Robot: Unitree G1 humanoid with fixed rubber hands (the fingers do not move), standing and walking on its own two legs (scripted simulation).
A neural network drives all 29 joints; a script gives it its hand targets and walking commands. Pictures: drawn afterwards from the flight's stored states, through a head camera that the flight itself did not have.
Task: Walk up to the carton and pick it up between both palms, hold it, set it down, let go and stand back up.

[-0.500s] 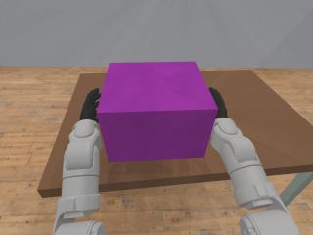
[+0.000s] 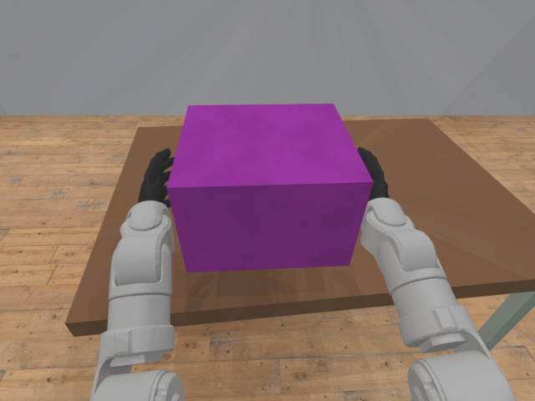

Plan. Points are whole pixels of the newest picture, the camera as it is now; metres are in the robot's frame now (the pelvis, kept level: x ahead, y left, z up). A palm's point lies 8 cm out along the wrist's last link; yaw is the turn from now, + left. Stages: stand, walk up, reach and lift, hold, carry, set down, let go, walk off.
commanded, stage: hold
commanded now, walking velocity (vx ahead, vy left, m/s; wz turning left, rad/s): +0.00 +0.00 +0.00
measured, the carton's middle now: (265, 182) +0.38 +0.01 +0.20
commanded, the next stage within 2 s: none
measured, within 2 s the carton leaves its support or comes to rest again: neither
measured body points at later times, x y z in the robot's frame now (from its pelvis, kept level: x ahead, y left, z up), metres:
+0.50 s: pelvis +0.00 +0.00 +0.00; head -0.05 +0.03 +0.45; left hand +0.37 +0.17 +0.18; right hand +0.37 -0.15 +0.18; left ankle +0.01 +0.14 -0.75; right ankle +0.02 -0.14 -0.75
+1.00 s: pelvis +0.00 +0.00 +0.00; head -0.05 +0.02 +0.45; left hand +0.37 +0.16 +0.18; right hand +0.38 -0.15 +0.17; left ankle +0.01 +0.14 -0.75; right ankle +0.02 -0.14 -0.75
